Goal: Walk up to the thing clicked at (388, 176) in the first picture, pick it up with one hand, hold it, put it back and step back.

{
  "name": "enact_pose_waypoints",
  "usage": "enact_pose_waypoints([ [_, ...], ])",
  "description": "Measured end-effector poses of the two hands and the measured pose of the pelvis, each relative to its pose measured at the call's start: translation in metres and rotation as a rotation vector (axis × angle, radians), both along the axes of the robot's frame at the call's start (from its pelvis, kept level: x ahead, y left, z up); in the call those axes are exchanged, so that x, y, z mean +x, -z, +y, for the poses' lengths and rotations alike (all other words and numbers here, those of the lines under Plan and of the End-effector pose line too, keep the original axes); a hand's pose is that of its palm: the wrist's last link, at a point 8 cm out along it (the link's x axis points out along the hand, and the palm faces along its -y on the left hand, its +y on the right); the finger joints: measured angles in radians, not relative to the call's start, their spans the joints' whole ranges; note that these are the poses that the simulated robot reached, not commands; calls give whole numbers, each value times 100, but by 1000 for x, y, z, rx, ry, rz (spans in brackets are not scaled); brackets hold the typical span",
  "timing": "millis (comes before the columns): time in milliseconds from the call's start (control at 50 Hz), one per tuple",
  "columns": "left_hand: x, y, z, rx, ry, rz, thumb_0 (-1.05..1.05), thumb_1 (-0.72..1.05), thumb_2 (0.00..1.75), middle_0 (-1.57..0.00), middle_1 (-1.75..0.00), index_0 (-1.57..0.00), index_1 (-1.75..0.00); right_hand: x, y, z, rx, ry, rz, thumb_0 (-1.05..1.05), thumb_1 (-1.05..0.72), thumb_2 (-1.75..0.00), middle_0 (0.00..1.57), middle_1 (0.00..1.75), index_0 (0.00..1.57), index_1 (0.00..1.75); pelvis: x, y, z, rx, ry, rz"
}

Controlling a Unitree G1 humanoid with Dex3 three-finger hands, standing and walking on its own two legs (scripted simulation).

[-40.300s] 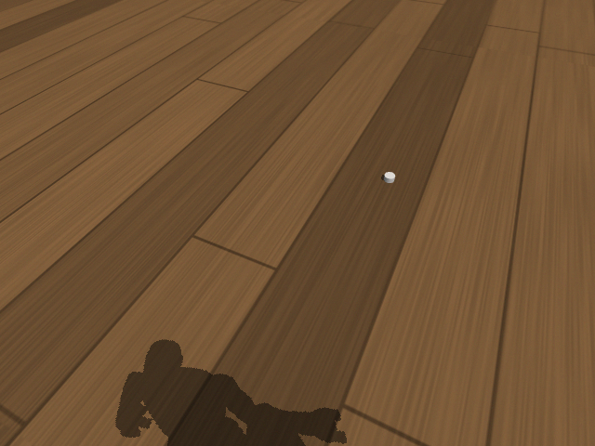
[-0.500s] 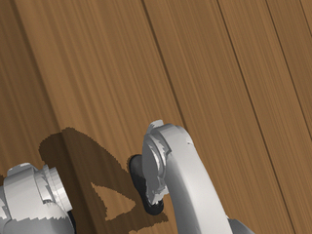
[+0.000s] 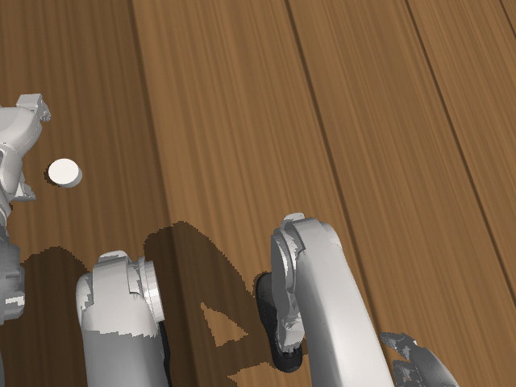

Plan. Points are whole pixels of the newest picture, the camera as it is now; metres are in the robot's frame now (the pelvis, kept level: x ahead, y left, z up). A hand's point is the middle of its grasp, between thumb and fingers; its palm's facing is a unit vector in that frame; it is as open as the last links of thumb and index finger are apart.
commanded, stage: withdraw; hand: left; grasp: from above
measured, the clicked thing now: (65, 173) +0.52 +0.28 -0.33
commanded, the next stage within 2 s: home in 0.10 s
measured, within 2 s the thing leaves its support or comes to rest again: neither
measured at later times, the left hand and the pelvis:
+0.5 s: hand out of the picture +0.49 +0.30 -0.11, palm faces -0.34 -0.22 -0.91, open 11.5 cm; pelvis +0.02 +0.01 +0.02, yaw +0 degrees
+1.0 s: hand out of the picture +0.30 +0.24 +0.10, palm faces -0.08 -0.86 -0.50, open 7.4 cm; pelvis +0.02 +0.00 +0.20, yaw +5 degrees
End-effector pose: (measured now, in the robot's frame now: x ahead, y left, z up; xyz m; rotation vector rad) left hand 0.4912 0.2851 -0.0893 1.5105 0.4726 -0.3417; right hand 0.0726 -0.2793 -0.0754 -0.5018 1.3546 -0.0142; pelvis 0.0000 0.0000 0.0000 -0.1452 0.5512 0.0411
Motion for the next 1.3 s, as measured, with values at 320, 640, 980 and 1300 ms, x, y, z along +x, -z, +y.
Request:
enact_pose_waypoints([
  [320,28,35,12,19,-62,-177,0,-41,97,-15,-92,-15,-92,-57,16,17,-2,104,164,0,-90,-89,20,30,20,30,12,24,4,-14,13,37],
  [640,-64,-98,24,-301,-344,-62,0,54,88,-21,-41,-21,-40,46,-47,20,98,109,-79,0,-90,-90,20,30,20,30,17,-77,7,18,-16,76],
  [980,-192,-223,-1,-743,-725,-56,1,89,90,-21,-31,-21,-30,172,-183,54,170,-7,-518,1,-91,-90,20,30,20,30,21,-192,0,64,-57,-50],
  [1300,-244,-349,-25,-1011,-1039,-11,1,90,90,-20,-30,-21,-30,160,-310,63,137,78,-612,1,-90,-90,20,30,20,30,60,-310,1,92,-82,-217],
])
